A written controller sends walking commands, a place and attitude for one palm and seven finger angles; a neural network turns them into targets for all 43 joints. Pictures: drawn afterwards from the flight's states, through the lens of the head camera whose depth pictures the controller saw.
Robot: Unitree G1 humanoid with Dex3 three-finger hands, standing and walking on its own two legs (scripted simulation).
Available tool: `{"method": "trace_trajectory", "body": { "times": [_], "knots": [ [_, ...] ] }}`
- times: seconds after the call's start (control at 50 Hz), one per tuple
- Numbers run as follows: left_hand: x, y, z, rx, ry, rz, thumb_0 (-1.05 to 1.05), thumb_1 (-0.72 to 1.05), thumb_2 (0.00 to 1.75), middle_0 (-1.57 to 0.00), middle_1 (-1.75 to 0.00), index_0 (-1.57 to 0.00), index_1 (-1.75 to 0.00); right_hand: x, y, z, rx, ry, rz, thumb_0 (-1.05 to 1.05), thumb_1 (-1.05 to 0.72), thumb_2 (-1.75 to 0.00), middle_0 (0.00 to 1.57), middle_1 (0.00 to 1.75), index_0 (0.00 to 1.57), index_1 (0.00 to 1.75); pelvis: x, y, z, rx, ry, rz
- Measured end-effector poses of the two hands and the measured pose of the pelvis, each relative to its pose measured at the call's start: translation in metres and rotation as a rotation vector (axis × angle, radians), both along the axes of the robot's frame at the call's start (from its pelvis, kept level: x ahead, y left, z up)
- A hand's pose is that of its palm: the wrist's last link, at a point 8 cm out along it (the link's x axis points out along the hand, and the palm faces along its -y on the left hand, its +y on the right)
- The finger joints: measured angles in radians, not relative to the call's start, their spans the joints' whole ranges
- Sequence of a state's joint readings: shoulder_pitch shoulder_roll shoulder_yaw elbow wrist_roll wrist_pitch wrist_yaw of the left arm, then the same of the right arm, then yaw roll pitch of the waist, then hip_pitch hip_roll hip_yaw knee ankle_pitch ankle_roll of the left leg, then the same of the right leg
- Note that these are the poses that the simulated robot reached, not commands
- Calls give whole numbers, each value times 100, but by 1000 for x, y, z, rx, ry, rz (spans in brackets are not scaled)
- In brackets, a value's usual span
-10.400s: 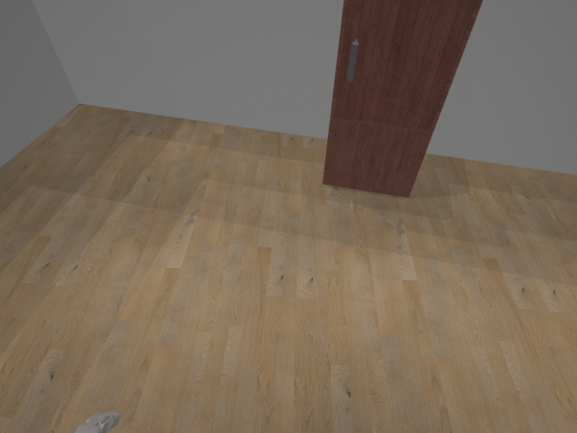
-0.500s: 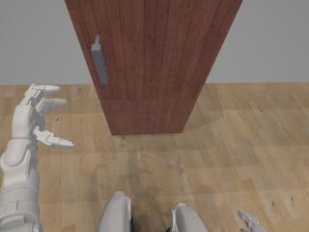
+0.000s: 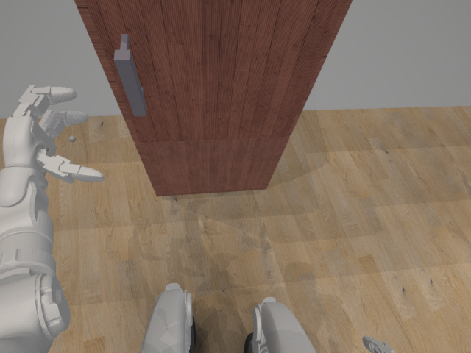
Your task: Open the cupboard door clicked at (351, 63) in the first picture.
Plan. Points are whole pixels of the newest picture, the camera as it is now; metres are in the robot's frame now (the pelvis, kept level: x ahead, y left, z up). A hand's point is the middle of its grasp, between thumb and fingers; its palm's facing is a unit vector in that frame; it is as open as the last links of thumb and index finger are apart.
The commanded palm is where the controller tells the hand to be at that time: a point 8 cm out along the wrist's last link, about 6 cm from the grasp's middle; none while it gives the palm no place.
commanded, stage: move the hooked fingers beside the handle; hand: left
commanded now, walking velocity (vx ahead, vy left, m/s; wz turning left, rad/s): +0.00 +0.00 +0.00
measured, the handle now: (133, 77) +0.58 +0.19 +0.04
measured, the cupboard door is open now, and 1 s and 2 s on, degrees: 0 0 0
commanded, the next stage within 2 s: slide the fingers in behind the handle in 1.24 s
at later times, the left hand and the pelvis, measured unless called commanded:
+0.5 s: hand (93, 101) +0.52 +0.25 +0.05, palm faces +0.10 -0.99 -0.03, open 14.0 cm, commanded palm +0.49 +0.28 +0.04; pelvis +0.00 +0.00 -0.01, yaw -1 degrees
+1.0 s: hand (88, 111) +0.50 +0.25 +0.04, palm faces +0.09 -1.00 -0.02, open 14.0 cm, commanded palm +0.48 +0.28 +0.04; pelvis +0.00 +0.00 -0.01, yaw -1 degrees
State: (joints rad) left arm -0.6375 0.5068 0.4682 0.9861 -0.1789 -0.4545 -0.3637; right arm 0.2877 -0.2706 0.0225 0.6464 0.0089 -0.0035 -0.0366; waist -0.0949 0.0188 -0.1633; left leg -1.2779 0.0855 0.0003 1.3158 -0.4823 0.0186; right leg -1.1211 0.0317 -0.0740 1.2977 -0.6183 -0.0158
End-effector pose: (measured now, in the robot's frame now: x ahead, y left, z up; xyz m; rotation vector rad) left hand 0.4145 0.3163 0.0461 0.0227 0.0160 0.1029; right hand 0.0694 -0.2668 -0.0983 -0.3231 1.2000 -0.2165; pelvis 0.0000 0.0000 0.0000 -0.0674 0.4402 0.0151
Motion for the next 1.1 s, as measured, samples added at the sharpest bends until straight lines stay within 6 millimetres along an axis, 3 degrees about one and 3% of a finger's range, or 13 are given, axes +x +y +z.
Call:
{"method": "trace_trajectory", "body": {
  "times": [0.46, 0.6, 0.72, 0.88, 1.1],
  "knots": [
    [72, -16, 3, 7, -13, 0, -1, -50, 30, -30, -120, -30, -120, -56, 3, -11, -5, 175, -74, 1, -91, -90, 20, 30, 20, 30, -4, 4, -14, -16, 64, -15],
    [76, -20, -1, 16, 3, -11, -1, -50, 30, -30, -120, -30, -120, -68, 7, -10, 14, 218, -98, 1, -91, -90, 20, 30, 20, 30, -2, 4, -13, -13, 72, -23],
    [66, -16, -5, 8, 12, 16, -1, -50, 30, -30, -120, -30, -120, -64, 8, -9, 25, 219, -98, 1, -91, -90, 20, 30, 20, 30, 0, 3, -9, -10, 66, -26],
    [57, -11, 9, 20, -29, 13, -2, -50, 30, -30, -120, -30, -120, -46, 4, -5, 19, 180, -74, 1, -91, -90, 20, 30, 20, 30, 1, 1, -5, -13, 48, -14],
    [58, -14, -4, 3, -12, 3, -1, -50, 30, -30, -120, -30, -120, -29, -3, -4, -19, 125, -42, 0, -91, -90, 20, 30, 20, 30, -2, 2, -10, -21, 53, -9]
  ]
}}
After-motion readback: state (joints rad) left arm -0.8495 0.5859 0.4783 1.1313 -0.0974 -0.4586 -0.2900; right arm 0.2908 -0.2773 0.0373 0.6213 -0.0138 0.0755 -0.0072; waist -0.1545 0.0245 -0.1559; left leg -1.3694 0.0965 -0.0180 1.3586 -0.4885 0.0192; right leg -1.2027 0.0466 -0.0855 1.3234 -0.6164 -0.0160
